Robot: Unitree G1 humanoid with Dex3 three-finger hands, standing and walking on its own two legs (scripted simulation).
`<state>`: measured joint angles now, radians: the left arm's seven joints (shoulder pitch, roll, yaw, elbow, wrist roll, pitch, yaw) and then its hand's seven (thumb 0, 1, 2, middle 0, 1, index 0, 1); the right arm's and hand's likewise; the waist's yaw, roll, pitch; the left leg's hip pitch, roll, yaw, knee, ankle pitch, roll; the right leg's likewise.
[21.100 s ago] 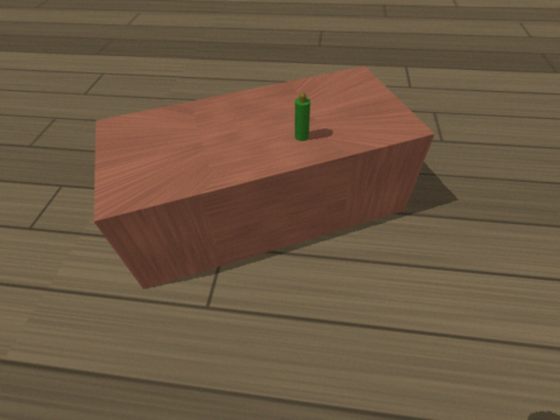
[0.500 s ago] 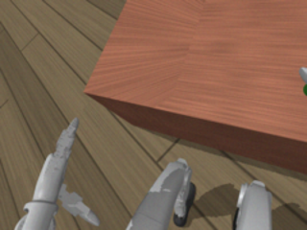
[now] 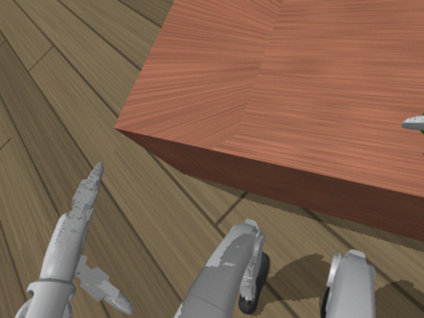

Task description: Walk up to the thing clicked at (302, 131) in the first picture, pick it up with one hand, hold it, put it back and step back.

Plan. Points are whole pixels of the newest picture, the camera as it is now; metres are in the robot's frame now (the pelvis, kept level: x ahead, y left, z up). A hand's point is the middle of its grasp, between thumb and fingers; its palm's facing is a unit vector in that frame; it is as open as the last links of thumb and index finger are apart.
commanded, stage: withdraw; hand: right
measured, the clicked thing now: out of the picture +0.53 -0.22 -0.03
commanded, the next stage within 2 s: rise in 0.22 s
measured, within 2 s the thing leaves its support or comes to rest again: neither
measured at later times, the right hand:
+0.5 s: hand out of the picture +0.52 -0.31 +0.08, palm faces +0.29 +0.94 -0.18, open 16.9 cm
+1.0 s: hand out of the picture +0.39 -0.30 +0.09, palm faces +0.25 +0.92 -0.30, open 17.2 cm
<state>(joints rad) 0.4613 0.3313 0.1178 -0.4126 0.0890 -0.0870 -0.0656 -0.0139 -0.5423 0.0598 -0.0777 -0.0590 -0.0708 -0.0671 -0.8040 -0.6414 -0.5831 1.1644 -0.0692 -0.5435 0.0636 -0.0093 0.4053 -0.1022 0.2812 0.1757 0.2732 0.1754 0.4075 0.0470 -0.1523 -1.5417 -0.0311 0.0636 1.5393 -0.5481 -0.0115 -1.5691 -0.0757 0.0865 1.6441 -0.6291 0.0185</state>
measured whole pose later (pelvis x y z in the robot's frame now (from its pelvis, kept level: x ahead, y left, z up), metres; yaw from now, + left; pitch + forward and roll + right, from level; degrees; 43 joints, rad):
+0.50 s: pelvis +0.02 -0.01 +0.08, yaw -1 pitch +26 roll +5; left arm 0.46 0.30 0.04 -0.25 0.03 0.01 -0.02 -0.01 -0.53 0.07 -0.08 -0.06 -0.07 -0.07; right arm -0.85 -0.75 -0.51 1.26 -0.11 -0.22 0.07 -0.01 0.40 -0.06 0.08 0.05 0.07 0.05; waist 0.28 0.01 -0.14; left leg -1.21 -0.03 0.05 1.22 -0.46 -0.02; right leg -1.25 -0.07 0.06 1.34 -0.54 0.01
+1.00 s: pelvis +0.06 -0.02 +0.15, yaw -4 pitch +15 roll +3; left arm 0.37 0.24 -0.06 0.11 -0.04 0.12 0.00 0.00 0.60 0.73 -0.18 -0.25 -0.18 -0.25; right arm -0.28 -0.41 -0.24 0.80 0.00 0.02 -0.05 -0.01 0.48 -0.08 0.06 0.06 0.06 0.06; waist 0.10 0.00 -0.14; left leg -0.74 0.00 0.02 0.89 -0.41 -0.03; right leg -0.76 -0.04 0.01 0.98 -0.48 0.00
